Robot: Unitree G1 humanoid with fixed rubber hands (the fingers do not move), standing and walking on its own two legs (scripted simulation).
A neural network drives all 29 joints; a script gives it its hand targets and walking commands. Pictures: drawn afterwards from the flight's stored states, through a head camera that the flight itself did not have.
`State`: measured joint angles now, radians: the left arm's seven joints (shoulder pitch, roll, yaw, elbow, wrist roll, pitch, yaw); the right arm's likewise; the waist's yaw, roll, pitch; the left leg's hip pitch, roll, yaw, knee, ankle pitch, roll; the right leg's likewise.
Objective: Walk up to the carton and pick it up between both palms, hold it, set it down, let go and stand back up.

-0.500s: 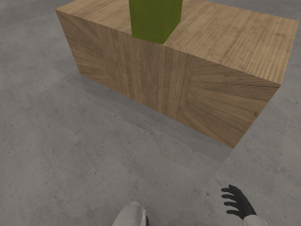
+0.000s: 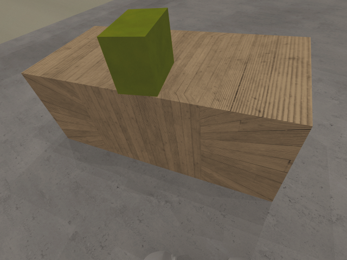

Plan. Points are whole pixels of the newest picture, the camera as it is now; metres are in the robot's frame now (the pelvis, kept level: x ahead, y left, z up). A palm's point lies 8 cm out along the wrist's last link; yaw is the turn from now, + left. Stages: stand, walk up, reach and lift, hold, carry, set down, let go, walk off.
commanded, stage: walk up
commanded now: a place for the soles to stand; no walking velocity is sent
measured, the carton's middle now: (142, 51) +0.99 +0.16 +0.03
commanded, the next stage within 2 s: none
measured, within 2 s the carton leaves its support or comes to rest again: neither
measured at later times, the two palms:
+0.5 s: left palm (64, 216) +0.29 +0.37 -0.12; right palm (238, 204) +0.27 -0.13 -0.08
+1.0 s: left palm (69, 163) +0.45 +0.40 -0.08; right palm (212, 140) +0.52 -0.10 -0.10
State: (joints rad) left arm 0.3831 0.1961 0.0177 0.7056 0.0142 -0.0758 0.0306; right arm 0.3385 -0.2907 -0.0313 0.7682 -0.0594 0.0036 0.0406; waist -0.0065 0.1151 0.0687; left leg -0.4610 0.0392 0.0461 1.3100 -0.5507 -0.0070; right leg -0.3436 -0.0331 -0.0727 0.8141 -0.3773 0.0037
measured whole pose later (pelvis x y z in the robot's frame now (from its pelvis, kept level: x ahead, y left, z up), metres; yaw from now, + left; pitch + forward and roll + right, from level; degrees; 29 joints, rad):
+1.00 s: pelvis +0.42 +0.14 +0.02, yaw -3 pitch -3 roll -2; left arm 0.41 0.19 0.03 0.76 0.04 -0.09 0.03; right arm 0.24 -0.27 -0.03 0.72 -0.05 0.00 0.04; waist 0.04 0.11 0.09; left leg -0.55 0.08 0.03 1.07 -0.42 -0.04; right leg -0.24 -0.06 -0.07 0.67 -0.37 0.04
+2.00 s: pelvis +0.48 +0.14 +0.03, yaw -2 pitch -4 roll -1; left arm 0.16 0.21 -0.01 0.83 0.00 0.05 -0.01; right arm 0.25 -0.23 0.00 0.77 -0.01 -0.01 -0.02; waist -0.01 0.01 0.08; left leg -0.31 0.02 -0.03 0.62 -0.25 -0.01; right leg -0.28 -0.02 -0.14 0.61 -0.27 -0.04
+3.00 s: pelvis +0.46 +0.30 +0.01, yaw -10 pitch -1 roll -1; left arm 0.27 0.29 0.08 0.72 0.04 0.01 0.06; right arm 0.12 -0.20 -0.01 0.81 -0.01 0.07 0.00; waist 0.01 -0.03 0.07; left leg -0.38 0.11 0.11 0.77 -0.36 -0.01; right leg -0.52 0.06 0.04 1.11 -0.58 0.02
